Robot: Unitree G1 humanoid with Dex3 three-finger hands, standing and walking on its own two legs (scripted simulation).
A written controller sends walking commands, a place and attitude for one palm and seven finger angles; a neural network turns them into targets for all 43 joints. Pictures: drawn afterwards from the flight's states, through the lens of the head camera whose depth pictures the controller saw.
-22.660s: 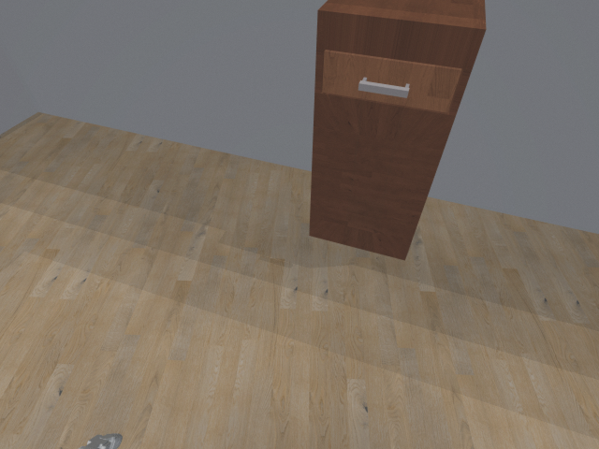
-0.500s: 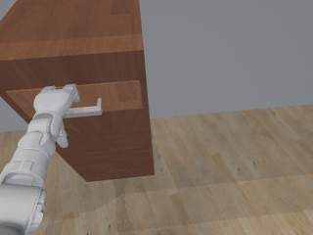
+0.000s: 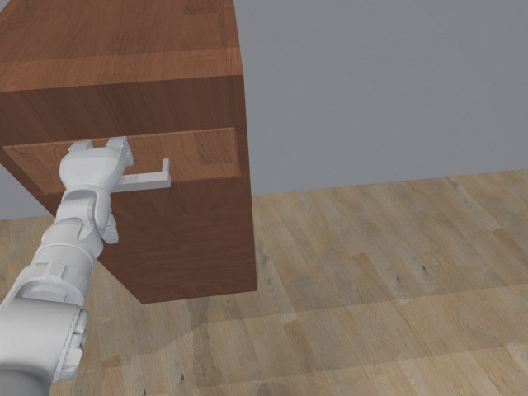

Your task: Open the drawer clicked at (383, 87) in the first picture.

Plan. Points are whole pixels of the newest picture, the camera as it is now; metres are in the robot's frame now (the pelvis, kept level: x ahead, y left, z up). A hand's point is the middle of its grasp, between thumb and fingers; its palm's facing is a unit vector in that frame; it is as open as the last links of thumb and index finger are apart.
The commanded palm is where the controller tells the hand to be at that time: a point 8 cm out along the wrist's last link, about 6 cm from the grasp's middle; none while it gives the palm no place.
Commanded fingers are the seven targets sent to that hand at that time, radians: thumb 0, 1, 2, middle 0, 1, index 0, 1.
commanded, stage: lower the fingers behind the handle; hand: left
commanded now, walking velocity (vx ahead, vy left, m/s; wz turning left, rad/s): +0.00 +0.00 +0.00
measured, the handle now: (130, 174) +0.49 +0.25 +0.02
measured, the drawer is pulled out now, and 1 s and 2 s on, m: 0.00 0.00 0.00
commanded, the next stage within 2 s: lift the fingers back up to retry in 0.90 s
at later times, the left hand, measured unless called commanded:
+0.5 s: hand (108, 195) +0.44 +0.27 +0.03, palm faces -0.02 +0.05 -1.00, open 13.8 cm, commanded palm +0.42 +0.26 +0.05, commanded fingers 0.00 -0.50 0.30 -0.30 -1.20 -0.30 -1.20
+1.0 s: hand (108, 195) +0.44 +0.27 +0.03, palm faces -0.02 +0.05 -1.00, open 13.8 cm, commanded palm +0.42 +0.26 +0.05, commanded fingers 0.00 -0.50 0.30 -0.30 -1.20 -0.30 -1.20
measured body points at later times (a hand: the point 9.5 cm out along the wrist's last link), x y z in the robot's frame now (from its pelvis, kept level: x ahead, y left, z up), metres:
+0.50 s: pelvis -0.01 +0.01 -0.01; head +0.06 +0.00 +0.43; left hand +0.44 +0.26 +0.08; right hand +0.03 -0.26 -0.14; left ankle -0.02 +0.09 -0.71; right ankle +0.01 -0.11 -0.71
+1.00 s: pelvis -0.02 +0.00 -0.02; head +0.07 +0.00 +0.42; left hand +0.43 +0.27 +0.08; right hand +0.03 -0.27 -0.15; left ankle -0.02 +0.09 -0.71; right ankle +0.01 -0.11 -0.71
